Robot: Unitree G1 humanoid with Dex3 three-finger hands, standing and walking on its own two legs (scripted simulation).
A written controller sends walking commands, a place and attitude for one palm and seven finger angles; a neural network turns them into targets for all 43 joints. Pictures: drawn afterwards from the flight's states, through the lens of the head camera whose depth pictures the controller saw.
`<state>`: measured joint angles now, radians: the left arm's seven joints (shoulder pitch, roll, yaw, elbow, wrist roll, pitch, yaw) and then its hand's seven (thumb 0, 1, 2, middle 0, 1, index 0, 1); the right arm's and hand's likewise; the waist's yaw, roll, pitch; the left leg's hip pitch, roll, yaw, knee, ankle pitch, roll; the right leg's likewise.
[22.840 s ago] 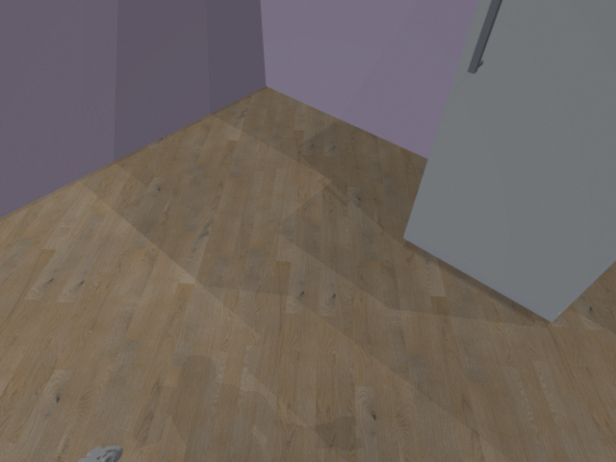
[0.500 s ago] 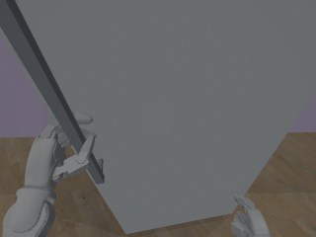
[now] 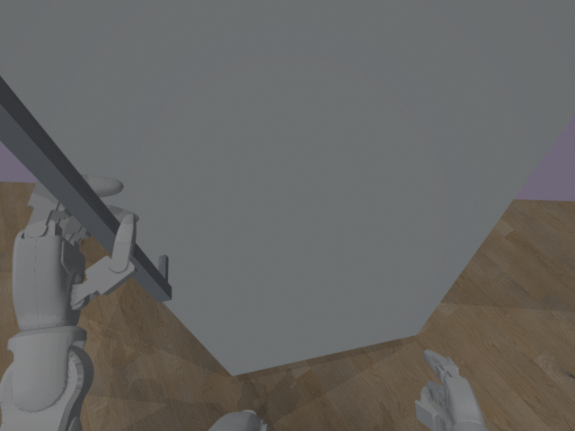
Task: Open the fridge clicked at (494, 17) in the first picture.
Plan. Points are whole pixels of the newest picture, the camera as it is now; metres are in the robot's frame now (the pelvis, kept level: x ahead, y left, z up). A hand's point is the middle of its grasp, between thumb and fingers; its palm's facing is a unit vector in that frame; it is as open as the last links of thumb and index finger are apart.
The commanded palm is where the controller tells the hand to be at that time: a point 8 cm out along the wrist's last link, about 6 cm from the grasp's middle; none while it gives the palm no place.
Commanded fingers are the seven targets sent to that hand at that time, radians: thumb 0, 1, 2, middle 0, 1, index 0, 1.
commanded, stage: walk backward, drawing the door open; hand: left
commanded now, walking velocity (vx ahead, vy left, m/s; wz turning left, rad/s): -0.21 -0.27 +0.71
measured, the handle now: (80, 177) +0.30 +0.18 +0.25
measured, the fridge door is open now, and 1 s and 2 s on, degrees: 17 46 74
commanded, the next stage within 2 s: stop walking and hold the door back in 1.62 s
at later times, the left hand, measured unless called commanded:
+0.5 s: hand (154, 398) +0.14 +0.10 +0.18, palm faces +0.40 -0.89 -0.24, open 6.8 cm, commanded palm +0.09 +0.13 +0.19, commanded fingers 0.00 0.90 0.90 -0.45 -1.40 -0.45 -1.40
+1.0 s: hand out of the picture +0.05 +0.00 +0.18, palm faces +0.74 -0.62 -0.24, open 6.6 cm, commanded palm -0.02 +0.02 +0.19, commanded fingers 0.00 0.90 0.90 -0.45 -1.40 -0.45 -1.40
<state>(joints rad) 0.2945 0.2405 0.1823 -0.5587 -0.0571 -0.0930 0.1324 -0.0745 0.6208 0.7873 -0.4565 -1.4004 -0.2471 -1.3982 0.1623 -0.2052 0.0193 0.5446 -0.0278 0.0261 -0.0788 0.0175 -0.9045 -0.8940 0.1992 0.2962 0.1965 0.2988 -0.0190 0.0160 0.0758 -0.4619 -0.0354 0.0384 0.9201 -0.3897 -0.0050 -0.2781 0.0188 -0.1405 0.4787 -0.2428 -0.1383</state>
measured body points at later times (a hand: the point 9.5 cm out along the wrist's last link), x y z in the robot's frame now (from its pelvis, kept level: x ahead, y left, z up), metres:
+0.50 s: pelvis -0.10 -0.12 -0.02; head -0.03 -0.11 +0.43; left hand +0.11 +0.14 +0.20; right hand +0.13 -0.25 -0.13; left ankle -0.07 +0.11 -0.73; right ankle -0.04 -0.24 -0.74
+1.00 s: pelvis -0.08 -0.31 -0.02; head -0.02 -0.27 +0.43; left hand +0.00 +0.03 +0.20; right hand +0.19 -0.34 -0.12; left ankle -0.17 -0.10 -0.74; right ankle +0.05 -0.41 -0.74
